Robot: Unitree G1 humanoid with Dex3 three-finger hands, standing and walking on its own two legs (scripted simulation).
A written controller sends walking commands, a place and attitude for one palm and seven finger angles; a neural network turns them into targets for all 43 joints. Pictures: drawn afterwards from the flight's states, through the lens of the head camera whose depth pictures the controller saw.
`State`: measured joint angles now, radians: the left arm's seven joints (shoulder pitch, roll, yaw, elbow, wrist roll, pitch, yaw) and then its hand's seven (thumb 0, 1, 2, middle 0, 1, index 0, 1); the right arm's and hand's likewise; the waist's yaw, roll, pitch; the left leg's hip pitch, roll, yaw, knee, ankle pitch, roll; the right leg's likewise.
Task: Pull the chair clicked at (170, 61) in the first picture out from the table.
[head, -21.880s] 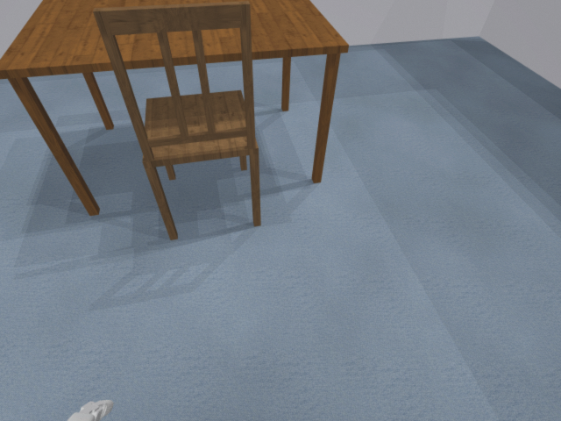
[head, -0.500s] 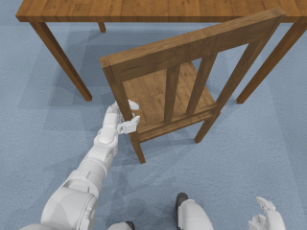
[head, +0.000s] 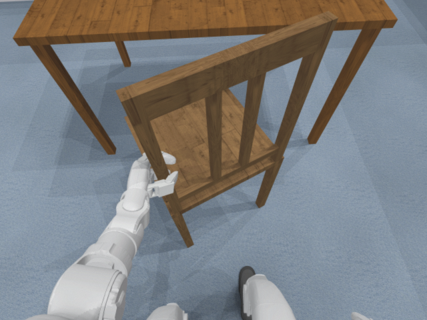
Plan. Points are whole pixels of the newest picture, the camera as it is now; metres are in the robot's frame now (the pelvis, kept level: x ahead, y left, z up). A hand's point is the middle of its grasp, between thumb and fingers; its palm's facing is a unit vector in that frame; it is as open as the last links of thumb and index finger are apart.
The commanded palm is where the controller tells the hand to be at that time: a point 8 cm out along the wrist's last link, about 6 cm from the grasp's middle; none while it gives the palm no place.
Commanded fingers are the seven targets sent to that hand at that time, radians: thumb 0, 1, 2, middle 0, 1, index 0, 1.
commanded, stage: step backward, pulling the chair out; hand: left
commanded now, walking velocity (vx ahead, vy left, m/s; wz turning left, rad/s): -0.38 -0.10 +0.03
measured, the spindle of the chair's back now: (214, 143) +0.47 -0.01 -0.04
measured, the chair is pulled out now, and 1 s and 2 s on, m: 0.23 0.37 0.51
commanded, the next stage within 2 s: stop walking, hand still on the chair in 1.54 s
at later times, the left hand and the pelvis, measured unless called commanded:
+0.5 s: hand (168, 216) +0.31 +0.09 -0.04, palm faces -0.09 -0.98 -0.16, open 5.9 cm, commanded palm +0.30 +0.14 -0.04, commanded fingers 0.00 0.90 0.90 -0.50 -1.45 -0.50 -1.45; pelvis -0.07 +0.00 +0.01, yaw +1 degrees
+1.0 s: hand (163, 258) +0.23 +0.09 -0.04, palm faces -0.05 -0.98 -0.18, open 5.9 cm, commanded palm +0.22 +0.15 -0.04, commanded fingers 0.00 0.90 0.90 -0.50 -1.45 -0.50 -1.45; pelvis -0.14 -0.01 +0.01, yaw +2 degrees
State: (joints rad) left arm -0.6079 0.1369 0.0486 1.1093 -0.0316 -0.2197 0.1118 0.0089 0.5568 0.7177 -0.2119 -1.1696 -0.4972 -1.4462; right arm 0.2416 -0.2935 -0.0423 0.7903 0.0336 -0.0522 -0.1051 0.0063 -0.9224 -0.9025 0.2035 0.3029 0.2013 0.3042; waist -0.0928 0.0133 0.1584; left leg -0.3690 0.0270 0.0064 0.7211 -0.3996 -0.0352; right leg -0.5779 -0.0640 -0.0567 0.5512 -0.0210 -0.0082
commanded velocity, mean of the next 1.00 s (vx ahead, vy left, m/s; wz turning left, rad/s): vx -0.38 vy -0.03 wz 0.02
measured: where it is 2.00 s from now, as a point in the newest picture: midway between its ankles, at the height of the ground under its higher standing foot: outside the picture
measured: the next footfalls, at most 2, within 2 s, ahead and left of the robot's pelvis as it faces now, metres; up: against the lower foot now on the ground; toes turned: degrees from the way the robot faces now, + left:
right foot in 0.16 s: +0.06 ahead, -0.12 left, +0.00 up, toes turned -1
left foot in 0.90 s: -0.14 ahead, +0.11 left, +0.00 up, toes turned +4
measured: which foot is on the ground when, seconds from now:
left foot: down 0.00-0.70, up 0.72-0.88, down 0.90-1.00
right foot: down 0.00-0.04, up 0.06-0.14, down 0.16-0.96, up 0.98-1.00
